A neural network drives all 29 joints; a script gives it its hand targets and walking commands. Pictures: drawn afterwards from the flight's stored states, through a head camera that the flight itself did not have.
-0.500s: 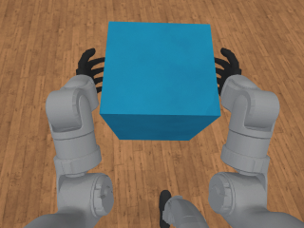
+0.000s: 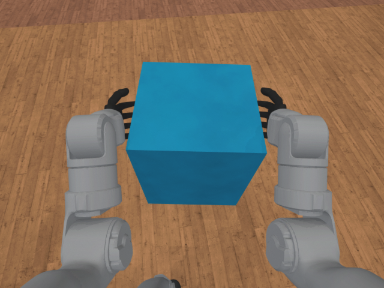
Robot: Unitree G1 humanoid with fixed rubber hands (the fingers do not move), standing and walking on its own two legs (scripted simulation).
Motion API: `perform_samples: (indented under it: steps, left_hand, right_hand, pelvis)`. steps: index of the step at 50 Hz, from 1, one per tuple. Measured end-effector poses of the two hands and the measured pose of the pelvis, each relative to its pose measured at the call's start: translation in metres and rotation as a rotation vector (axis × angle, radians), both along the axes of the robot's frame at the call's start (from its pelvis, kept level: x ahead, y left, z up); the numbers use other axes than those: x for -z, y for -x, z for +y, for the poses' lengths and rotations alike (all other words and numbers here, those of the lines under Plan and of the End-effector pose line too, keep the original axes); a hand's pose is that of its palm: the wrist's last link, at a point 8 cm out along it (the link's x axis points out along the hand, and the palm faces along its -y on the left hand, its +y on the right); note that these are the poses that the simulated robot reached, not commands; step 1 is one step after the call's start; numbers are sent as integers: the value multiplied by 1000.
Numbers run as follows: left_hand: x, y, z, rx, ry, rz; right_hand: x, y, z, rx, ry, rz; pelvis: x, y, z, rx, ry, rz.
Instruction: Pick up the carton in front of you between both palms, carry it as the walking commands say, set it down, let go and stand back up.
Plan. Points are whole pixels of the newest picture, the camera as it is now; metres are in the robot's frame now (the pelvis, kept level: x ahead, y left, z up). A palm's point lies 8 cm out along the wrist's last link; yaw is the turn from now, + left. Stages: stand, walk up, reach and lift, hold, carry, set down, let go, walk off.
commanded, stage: carry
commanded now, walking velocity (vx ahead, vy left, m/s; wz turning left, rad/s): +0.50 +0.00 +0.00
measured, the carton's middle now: (194, 141) +0.40 -0.01 +0.07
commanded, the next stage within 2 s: none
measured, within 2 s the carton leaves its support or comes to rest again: neither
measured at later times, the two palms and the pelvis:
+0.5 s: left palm (131, 38) +0.65 +0.14 +0.17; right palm (248, 29) +0.68 -0.16 +0.17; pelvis +0.29 -0.04 +0.03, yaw +1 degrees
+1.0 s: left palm out of the picture +0.96 +0.14 +0.20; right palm out of the picture +0.94 -0.16 +0.20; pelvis +0.57 +0.01 +0.06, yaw -1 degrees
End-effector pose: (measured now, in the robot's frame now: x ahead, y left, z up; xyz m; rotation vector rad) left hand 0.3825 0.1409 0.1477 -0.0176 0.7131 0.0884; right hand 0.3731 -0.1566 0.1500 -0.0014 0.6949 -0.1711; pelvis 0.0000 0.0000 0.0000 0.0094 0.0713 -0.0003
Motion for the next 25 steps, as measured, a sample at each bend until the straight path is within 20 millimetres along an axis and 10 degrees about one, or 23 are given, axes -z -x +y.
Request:
perform_samples:
  steps: [15, 25]
  left_hand:
    - [-34, -175, -20, -5, 26, -85]
    - [-18, -264, -4, -113, -48, 54]
  right_hand:
    - [-38, -172, -21, 45, -39, -87]
    - [-18, -306, -3, -108, -36, 55]
  pelvis:
    - [-22, -169, -9, -2, 28, 32]
    - [-29, -288, -38, -17, 4, 10]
